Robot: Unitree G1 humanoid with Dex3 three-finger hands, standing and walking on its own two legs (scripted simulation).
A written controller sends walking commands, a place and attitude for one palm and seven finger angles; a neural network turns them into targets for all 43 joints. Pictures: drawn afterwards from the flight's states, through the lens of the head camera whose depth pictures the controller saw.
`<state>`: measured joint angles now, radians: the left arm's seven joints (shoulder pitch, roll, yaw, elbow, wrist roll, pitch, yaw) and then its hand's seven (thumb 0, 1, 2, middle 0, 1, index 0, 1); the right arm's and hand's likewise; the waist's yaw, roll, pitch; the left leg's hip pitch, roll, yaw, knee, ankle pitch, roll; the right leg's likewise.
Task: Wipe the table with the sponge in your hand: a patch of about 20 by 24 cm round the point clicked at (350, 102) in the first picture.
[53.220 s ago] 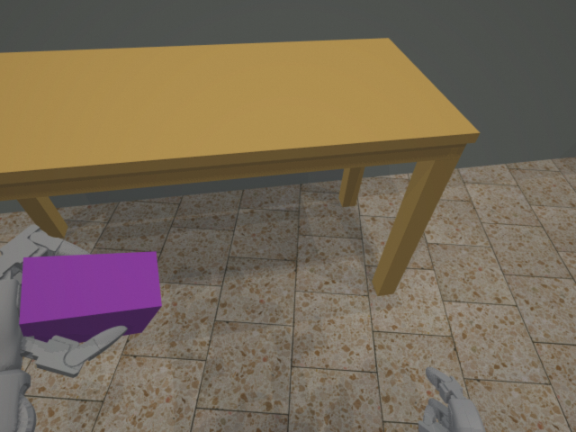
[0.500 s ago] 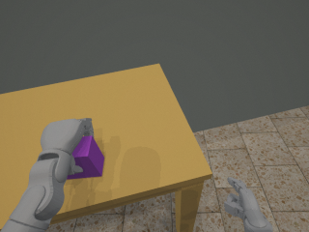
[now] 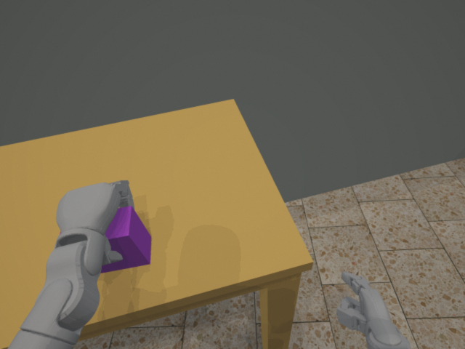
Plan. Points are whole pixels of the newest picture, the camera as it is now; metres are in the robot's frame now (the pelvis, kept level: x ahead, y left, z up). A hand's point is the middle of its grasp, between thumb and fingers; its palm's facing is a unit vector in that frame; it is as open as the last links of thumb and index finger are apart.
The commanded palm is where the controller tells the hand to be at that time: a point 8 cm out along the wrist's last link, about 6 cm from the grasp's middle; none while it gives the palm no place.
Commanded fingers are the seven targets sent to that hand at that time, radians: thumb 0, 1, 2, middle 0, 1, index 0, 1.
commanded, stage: wipe forward along the first lane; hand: left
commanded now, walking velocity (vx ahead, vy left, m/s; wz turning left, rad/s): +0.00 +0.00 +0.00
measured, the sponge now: (113, 246) +0.26 +0.27 +0.04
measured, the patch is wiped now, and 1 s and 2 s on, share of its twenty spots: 0.25 0.45 0.45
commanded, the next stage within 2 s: slide across to the middle lane in 1.54 s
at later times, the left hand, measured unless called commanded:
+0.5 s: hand (106, 202) +0.31 +0.29 +0.10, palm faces -0.02 -0.05 -1.00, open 9.9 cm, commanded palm +0.29 +0.29 +0.14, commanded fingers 0.00 0.10 1.30 -1.20 -1.60 -1.20 -1.60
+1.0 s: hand (107, 182) +0.36 +0.31 +0.10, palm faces -0.07 -0.04 -1.00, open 10.0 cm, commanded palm +0.34 +0.31 +0.14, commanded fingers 0.00 0.10 1.30 -1.20 -1.60 -1.20 -1.60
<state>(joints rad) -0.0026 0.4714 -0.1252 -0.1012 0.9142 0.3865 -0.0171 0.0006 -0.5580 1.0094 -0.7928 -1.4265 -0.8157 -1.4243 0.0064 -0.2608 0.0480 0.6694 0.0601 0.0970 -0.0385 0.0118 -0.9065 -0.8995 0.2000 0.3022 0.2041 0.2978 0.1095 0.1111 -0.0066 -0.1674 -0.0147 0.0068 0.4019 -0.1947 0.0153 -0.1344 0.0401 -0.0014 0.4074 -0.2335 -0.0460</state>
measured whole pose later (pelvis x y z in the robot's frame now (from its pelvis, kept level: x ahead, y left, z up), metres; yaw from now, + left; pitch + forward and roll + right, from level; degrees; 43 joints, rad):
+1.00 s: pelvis +0.00 +0.00 +0.00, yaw +1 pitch +3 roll -1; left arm -0.46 0.54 -0.04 0.51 0.95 0.22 -0.05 0.00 -0.60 1.04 -0.82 -1.41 -0.84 -1.42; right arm 0.13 -0.29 0.02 0.70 0.09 0.13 -0.06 0.01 -0.91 -0.90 0.20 0.30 0.21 0.30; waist 0.03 0.08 -0.05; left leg -0.32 -0.02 -0.02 0.47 -0.21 0.02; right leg -0.26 0.04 -0.02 0.44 -0.24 -0.04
